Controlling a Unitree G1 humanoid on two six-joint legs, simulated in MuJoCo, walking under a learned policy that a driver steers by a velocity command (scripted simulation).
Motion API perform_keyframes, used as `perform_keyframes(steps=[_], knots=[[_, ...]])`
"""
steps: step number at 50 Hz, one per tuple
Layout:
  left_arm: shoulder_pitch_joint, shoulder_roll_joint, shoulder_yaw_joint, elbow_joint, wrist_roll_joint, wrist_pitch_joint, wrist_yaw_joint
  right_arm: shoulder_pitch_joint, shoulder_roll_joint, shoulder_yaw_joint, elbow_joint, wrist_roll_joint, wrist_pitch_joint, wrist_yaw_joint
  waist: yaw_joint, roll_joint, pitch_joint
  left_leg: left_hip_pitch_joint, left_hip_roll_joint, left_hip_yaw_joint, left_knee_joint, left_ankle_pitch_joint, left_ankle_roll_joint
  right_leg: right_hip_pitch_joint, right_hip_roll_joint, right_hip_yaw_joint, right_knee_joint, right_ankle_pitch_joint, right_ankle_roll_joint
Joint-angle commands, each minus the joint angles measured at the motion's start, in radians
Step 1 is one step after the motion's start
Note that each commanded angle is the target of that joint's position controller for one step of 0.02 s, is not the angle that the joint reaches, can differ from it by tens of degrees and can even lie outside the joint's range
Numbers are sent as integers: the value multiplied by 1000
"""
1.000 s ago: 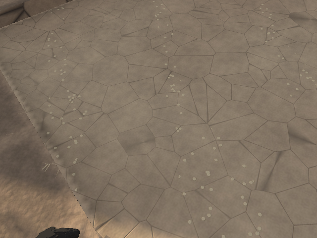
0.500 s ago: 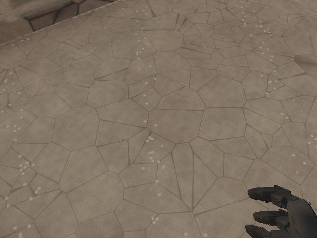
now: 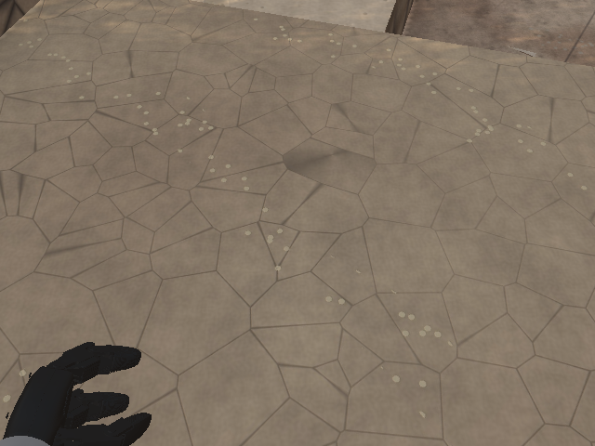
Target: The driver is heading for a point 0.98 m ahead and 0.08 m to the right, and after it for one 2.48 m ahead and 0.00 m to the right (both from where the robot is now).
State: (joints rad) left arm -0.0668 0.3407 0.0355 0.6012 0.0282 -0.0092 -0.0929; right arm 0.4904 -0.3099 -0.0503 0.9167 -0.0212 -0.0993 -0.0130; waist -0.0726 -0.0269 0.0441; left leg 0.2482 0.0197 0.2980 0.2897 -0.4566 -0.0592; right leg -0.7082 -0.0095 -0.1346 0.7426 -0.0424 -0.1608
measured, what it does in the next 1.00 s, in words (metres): walks ahead, turning right: right foot, then left foot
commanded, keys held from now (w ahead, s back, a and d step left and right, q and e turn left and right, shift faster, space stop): w+e+shift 0.24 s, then w+shift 0.54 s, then q+shift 0.22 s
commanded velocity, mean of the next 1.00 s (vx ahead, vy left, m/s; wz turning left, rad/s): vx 0.92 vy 0.00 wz -0.38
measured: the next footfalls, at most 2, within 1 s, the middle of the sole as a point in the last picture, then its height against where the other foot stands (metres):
right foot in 0.04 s outside the picture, level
left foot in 0.44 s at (271, 351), level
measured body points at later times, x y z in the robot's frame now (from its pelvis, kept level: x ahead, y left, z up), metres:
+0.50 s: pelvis +0.49 -0.01 +0.00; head +0.52 -0.01 +0.45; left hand +0.62 +0.27 -0.12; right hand +0.59 -0.32 -0.06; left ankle +0.63 +0.07 -0.71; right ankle +0.24 -0.03 -0.63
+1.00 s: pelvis +0.90 -0.17 +0.02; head +0.95 -0.19 +0.46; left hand +1.17 -0.03 -0.08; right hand +0.80 -0.42 -0.12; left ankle +0.79 +0.02 -0.59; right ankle +0.95 -0.28 -0.71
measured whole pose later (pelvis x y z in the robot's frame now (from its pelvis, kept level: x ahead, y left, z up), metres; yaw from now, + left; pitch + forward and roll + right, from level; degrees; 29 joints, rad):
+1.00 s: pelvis +0.90 -0.17 +0.02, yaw -20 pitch +2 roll +0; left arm 0.05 0.24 -0.01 0.71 0.02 -0.09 -0.01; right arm 0.39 -0.25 -0.03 0.88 0.04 -0.06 -0.01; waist -0.05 0.01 0.08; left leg -0.32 0.00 -0.07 1.26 -0.47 -0.02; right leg -0.44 0.01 -0.12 0.54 -0.14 -0.07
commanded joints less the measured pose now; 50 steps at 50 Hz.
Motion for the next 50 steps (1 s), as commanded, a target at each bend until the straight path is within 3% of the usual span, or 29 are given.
perform_keyframes(steps=[1, 2, 3, 4, 5, 6, 9, 13, 16, 19, 20, 22, 23, 24, 25, 26, 27, 31, 36, 39, 41, 43, 44, 45, 46, 47, 48, 49, 50], knots=[[531, 124, 55, 114, 2, -3, 28, -189, -230, -44, -144, -10, 19, -12, 349, 111, -200, -378, 236, -62, 593, 1412, 103, 752, 122, 3, -23, -104, -81], [581, 171, 83, 154, -7, 2, 57, -171, -185, -38, -137, -23, 27, 2, 329, -4, -194, -589, 117, -68, 966, 668, 81, 926, 84, 111, -79, -178, -110], [451, 299, 105, 112, 7, 23, 71, -90, -57, -5, -224, -27, 18, 15, 153, -258, -212, -970, -34, -120, 1375, -68, 21, 1087, -155, 600, -149, -100, -234], [493, 316, 116, 67, 4, 31, 73, -180, -125, -5, -304, -17, -7, 11, 220, -133, -375, -1118, -37, -347, 1425, -7, 28, 1180, -239, 909, -362, -307, -334], [476, 278, 112, 84, -5, 26, 84, -263, -135, 2, -321, -19, -26, 10, 205, -17, -237, -1164, 19, -385, 1323, 62, 36, 1056, -247, 928, -477, -381, -292], [445, 224, 99, 100, -8, 15, 91, -269, -131, 8, -311, -20, -31, 9, 145, 71, -97, -1120, 60, -378, 1195, 109, 36, 874, -215, 849, -500, -312, -251], [377, 149, 67, 104, -15, -30, 99, -231, -109, 17, -294, -54, 25, 8, 29, 114, -4, -915, 113, -381, 988, 37, -5, 513, -100, 641, -512, -101, -221], [362, 140, 68, 105, -18, -65, 87, -429, -37, 44, -384, -32, 46, 29, 48, 60, 61, -764, 111, -320, 589, 302, -23, 285, 15, 493, -580, -55, -168], [417, 136, 72, 132, -37, -82, 74, -471, -24, 49, -378, -7, 37, 43, 106, 20, 18, -593, 70, -289, 363, 618, 23, 339, 3, 459, -604, 90, -101], [481, 154, 75, 167, -32, -80, 84, -468, -74, 28, -367, -12, 33, 36, 122, 7, -12, -600, 30, -283, 259, 543, 68, 603, -54, 465, -500, 355, -54], [486, 182, 79, 174, -23, -76, 88, -395, -103, 12, -344, -14, 31, 28, 87, -1, -64, -547, -9, -268, 261, 438, 82, 681, -66, 455, -392, 544, -34], [422, 191, 76, 174, 7, -69, 88, -49, -167, -26, -255, -8, 29, -2, -113, 6, -219, -198, -6, -262, 282, 265, 109, 579, -21, 394, 65, 604, 8], [405, 67, 42, 145, 20, -80, 94, 154, -243, -45, -220, -30, 27, -23, -173, 169, -325, 2, 198, -521, 277, -87, 117, 386, 46, 329, 480, 158, 20], [595, -36, 13, 105, -44, -88, 80, 56, -318, -62, -208, -45, 26, -5, 16, 544, -405, 128, 400, -1224, -51, -297, 233, 78, 197, 305, 696, -417, 57], [495, 47, 11, 135, -9, -76, 95, -93, -197, -50, -245, -33, 32, 11, 14, 249, -216, 0, 372, -1183, -79, -400, 255, -46, 85, 289, 723, -324, 36], [385, 75, 17, 124, 1, -72, 84, -143, -130, -36, -245, -22, 28, 18, 7, 86, -129, -132, 328, -982, -51, -269, 258, -26, 44, 276, 664, -237, 42], [321, 70, 14, 109, 6, -70, 73, -143, -98, -28, -218, -29, 25, 23, 17, 6, -71, -240, 276, -848, -53, -124, 244, 4, 19, 269, 608, -221, 45], [264, 4, -13, 64, 18, -41, 43, -70, -65, -10, -121, -4, -10, 23, 78, 100, 15, -368, 195, -616, -132, 78, 218, -12, -16, 284, 460, -229, 67], [11, -5, -47, -30, 13, -57, 23, -32, -77, -7, -83, 17, -29, 33, 59, 58, 85, -428, 114, -353, -264, 496, 212, 47, -35, 106, 32, 47, 93], [-50, -19, -58, -36, 1, -60, 18, 20, -108, -9, -43, 25, -36, 32, 45, 56, 95, -368, 142, -296, -327, 768, 202, 196, -14, 41, -121, 165, 57], [-12, -8, -53, -22, 20, -71, 37, 49, -134, -9, -18, 24, -26, 25, 64, 82, 44, -247, 139, -297, -160, 1229, 184, 281, 59, 18, -178, 116, 43], [247, 42, -29, 62, 40, -88, 66, 38, -169, -14, -1, 23, -7, 6, 185, 134, -116, -239, 127, -325, 208, 1398, 146, 580, 104, 59, -232, 103, 30], [408, 77, -13, 113, 51, -95, 83, 5, -160, -11, -11, 35, -3, -1, 265, 142, -194, -350, 92, -327, 452, 1219, 127, 785, 6, 130, -268, 238, 19], [516, 163, 7, 135, 70, -99, 99, 26, -62, 5, -52, 38, -3, -2, 246, -21, -346, -537, -15, -284, 820, 471, 118, 1027, -279, 333, -147, 700, -8], [459, 168, 17, 88, 4, -105, 82, 183, 36, 41, -38, 37, -4, 10, 175, -226, -655, -856, -105, -480, 1179, -180, 66, 1395, -529, 744, -122, 842, -221], [398, 125, 24, 56, -17, -82, 87, 66, -112, -1, -70, 54, 4, 8, 218, -49, -645, -879, -26, -492, 1196, -129, 48, 1257, -466, 640, -185, 700, -202], [325, 81, 15, 60, -20, -80, 92, -69, -138, -20, -125, 80, 13, -1, 192, -43, -425, -933, 18, -433, 1128, -70, 35, 1073, -412, 484, -240, 677, -160], [279, 51, 11, 85, -23, -84, 95, -113, -104, -20, -136, 78, 26, -12, 143, 29, -266, -940, 52, -393, 1084, -22, 14, 878, -356, 395, -308, 627, -122], [238, 15, 5, 88, -23, -88, 97, -104, -90, -28, -131, 69, 46, -18, 99, 16, -187, -907, 75, -379, 1057, 16, 2, 739, -329, 323, -365, 558, -104]])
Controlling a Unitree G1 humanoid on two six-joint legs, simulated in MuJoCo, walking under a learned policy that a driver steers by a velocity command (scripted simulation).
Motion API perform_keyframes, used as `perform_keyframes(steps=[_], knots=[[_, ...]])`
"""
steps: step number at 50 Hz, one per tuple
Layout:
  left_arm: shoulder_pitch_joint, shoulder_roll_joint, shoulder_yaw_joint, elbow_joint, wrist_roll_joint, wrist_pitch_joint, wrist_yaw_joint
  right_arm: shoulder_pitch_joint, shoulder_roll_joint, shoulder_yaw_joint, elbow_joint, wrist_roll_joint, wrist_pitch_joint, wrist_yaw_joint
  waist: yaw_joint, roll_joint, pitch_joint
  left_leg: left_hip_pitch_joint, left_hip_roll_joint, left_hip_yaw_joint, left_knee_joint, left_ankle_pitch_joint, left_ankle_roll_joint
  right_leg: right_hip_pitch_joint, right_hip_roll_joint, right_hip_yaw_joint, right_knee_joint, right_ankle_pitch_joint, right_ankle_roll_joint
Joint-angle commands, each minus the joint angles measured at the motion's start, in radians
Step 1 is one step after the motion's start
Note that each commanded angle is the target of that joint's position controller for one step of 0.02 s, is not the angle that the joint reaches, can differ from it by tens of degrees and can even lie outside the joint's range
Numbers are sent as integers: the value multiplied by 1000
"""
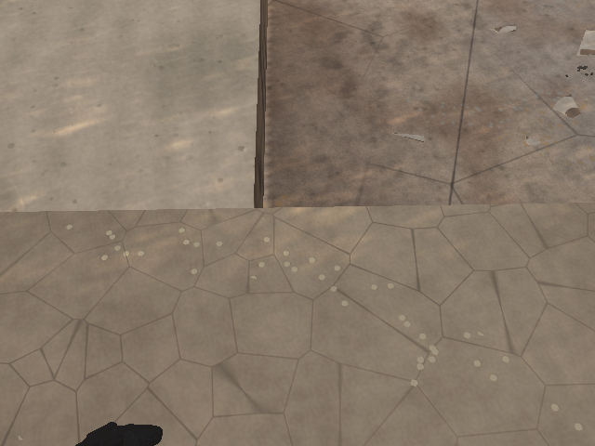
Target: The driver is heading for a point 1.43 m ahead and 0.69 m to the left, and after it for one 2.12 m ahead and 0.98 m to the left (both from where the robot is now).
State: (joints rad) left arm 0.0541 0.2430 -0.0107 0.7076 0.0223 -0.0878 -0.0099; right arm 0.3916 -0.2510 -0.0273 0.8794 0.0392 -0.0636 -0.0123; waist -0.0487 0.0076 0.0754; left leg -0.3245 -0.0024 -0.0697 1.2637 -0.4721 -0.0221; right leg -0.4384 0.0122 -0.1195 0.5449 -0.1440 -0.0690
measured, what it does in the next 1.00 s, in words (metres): walks ahead, turning left: left foot, then right foot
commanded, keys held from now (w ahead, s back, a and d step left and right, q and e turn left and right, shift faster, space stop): q+shift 0.72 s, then shift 0.28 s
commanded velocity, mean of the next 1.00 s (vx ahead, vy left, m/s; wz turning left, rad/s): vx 0.10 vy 0.00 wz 0.77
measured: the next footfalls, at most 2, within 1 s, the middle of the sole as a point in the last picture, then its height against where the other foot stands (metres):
left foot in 0.32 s outside the picture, level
right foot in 0.76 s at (314, 436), level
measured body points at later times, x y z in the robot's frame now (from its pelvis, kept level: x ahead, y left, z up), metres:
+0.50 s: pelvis +0.21 +0.04 +0.01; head +0.26 +0.07 +0.45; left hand +0.33 +0.36 -0.08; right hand +0.44 -0.19 -0.09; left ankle +0.27 +0.13 -0.73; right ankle +0.26 -0.11 -0.65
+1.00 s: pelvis +0.30 +0.00 +0.02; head +0.34 +0.01 +0.46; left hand +0.18 +0.28 -0.08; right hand +0.63 -0.06 -0.07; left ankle +0.17 +0.09 -0.65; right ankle +0.41 -0.05 -0.73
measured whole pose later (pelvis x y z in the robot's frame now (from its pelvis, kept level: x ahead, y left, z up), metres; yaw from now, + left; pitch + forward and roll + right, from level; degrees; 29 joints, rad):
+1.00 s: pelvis +0.30 +0.00 +0.02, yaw +47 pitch +1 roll +1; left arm 0.16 0.26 0.06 0.75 0.01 0.02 0.03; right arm 0.16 -0.34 -0.08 0.58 0.01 0.05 -0.03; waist 0.03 0.04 0.06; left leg -0.47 -0.06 -0.13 1.06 -0.44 -0.08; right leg -0.28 0.00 0.04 0.45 -0.18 -0.02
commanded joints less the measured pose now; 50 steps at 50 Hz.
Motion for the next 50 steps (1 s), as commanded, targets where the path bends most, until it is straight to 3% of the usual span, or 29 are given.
perform_keyframes(steps=[1, 3, 4, 6, 8, 12, 14, 15, 16, 17, 18, 19, 20, 21, 23, 25, 28, 32, 36, 37, 38, 39, 40, 41, 42, 43, 44, 46, 50], knots=[[84, 100, 52, -14, -7, -12, 12, 31, -116, -53, -92, 5, 36, -18, 32, -59, -170, -250, 116, -4, 74, 59, -40, 328, -329, 231, -225, 616, -176], [-13, 85, 57, -13, -8, -15, 9, 42, -56, -50, -115, 6, 74, -21, -22, -99, -95, -206, 136, 18, 1, 71, -51, 152, -315, 111, -297, 565, -164], [-45, 94, 61, -10, -6, -15, 14, 7, -55, -51, -145, -1, 79, -22, -33, -103, -67, -214, 140, 29, -77, 125, -54, 109, -303, 59, -316, 568, -157], [-71, 123, 74, -5, -7, -8, 32, -34, -56, -50, -173, -15, 74, -12, -33, -94, -84, -166, 131, 65, -272, 318, -37, 111, -249, -47, -307, 546, -137], [-61, 146, 83, 3, -20, 6, 47, -73, -63, -50, -178, -24, 67, 13, -7, -74, -121, -123, 102, 105, -435, 500, -12, 190, -231, -102, -273, 524, -124], [-40, 194, 103, 16, -53, 43, 53, -145, -129, -72, -233, -24, 81, 62, 7, -69, -117, -131, 77, 154, -558, 452, 49, 346, -290, -116, -160, 545, -85], [-46, 210, 114, 10, -70, 61, 54, -106, -175, -96, -244, -22, 85, 66, -23, -76, -130, -72, 24, 199, -592, 348, 96, 375, -297, -125, -17, 660, -45], [-52, 202, 115, 7, -76, 71, 51, -22, -196, -112, -228, -21, 80, 60, -69, -48, -157, 33, -17, 214, -669, 377, 133, 355, -273, -143, 136, 662, -12], [-26, 183, 110, 5, -68, 76, 42, 70, -251, -137, -209, -25, 73, 40, -110, 53, -167, 195, -18, 122, -769, 623, 185, 228, -210, -132, 368, 440, 43], [44, 92, 90, -26, -10, 75, 29, -6, -361, -154, -234, -28, 68, 24, 25, 347, -156, 335, 160, -238, -744, 1175, 304, -61, -14, -109, 663, -450, 119], [79, 139, 88, -42, -7, 68, 18, -44, -362, -144, -299, -73, 48, 39, 28, 310, -379, 491, 320, -671, -871, 881, 497, -245, 108, 148, 897, -565, 143], [25, 183, 97, -44, -30, 56, 10, -93, -327, -138, -333, -60, 35, 50, 2, 146, -401, 486, 329, -654, -932, 691, 461, -275, 61, 258, 895, -491, 113], [-33, 174, 96, -58, -32, 51, 12, -132, -289, -129, -337, -33, 31, 45, 14, 65, -314, 403, 285, -579, -940, 571, 406, -287, 39, 267, 836, -410, 96], [-53, 162, 96, -46, -15, 53, 21, -172, -244, -117, -342, -9, 37, 32, 40, -22, -237, 295, 240, -497, -940, 520, 349, -274, 6, 271, 751, -353, 94], [-63, 159, 100, -46, -14, 68, 25, -218, -211, -109, -370, -13, 57, 3, 71, 2, -216, 159, 165, -400, -935, 540, 292, -155, -3, 270, 579, -299, 97], [-68, 113, 92, -37, -24, 70, 22, -209, -224, -119, -381, -24, 75, -15, 67, 13, -220, 143, 119, -361, -920, 604, 269, -108, 36, 244, 418, -274, 120], [-63, 99, 89, -26, -31, 74, 23, -191, -248, -133, -388, -21, 94, -35, 53, 46, -248, 127, 110, -389, -907, 554, 253, -64, 59, 258, 299, -193, 143], [-73, 109, 98, -28, -31, 77, 22, -222, -228, -129, -406, -25, 112, -35, 33, 129, -213, 69, 71, -434, -909, 351, 208, -10, 72, 267, 191, -142, 141], [-26, 138, 117, -19, -37, 52, 12, -255, -219, -124, -425, -18, 123, -24, 42, 181, -197, 60, 41, -505, -853, 320, 175, 109, 66, 265, -33, -110, 110], [24, 150, 125, -1, -34, 47, 11, -275, -206, -117, -429, -13, 124, -23, 65, 174, -206, 44, 16, -478, -806, 290, 150, 188, 37, 248, -148, -15, 96], [39, 194, 137, 1, -22, 51, 14, -225, -161, -102, -423, -16, 125, -21, 40, 74, -236, -25, -49, -400, -677, 62, 111, 300, -102, 349, -205, 16, 41], [7, 266, 144, -21, 3, 65, 20, -199, -126, -88, -435, -18, 121, -21, -6, -194, -194, -206, -199, -188, -457, -138, 59, 338, -295, 597, -267, 86, -84], [-1, 241, 142, -32, 32, 60, 21, -186, -206, -108, -444, -35, 101, -13, -15, -287, -173, -267, -150, -159, -214, -152, 11, 256, -402, 772, -296, 96, -202], [-52, 188, 126, -60, 23, 61, 27, -166, -265, -122, -406, -35, 96, -8, -20, -201, -150, -259, -106, -153, -107, -84, -14, 229, -368, 675, -270, 82, -201], [-75, 152, 117, -67, 3, 67, 33, -165, -266, -124, -373, -32, 101, -9, -13, -128, -124, -248, -92, -132, -65, -19, -30, 211, -287, 547, -244, 50, -152], [-65, 149, 111, -67, -12, 73, 39, -168, -230, -114, -359, -36, 106, -14, 0, -87, -120, -259, -93, -117, -20, 23, -39, 228, -238, 491, -232, 31, -123], [-43, 155, 107, -59, -20, 78, 42, -176, -196, -99, -362, -34, 108, -12, 16, -77, -104, -274, -96, -105, 8, 37, -49, 232, -228, 464, -230, 96, -133], [15, 164, 105, -41, -14, 87, 44, -221, -161, -80, -377, -23, 103, -11, 45, -97, -113, -270, -88, -64, -54, 45, -58, 278, -202, 403, -225, 179, -142], [62, 186, 110, -27, -16, 98, 40, -257, -127, -55, -377, -28, 95, -15, 78, -183, -160, -167, -33, -16, -339, 6, -68, 356, -207, 362, -204, 196, -152]])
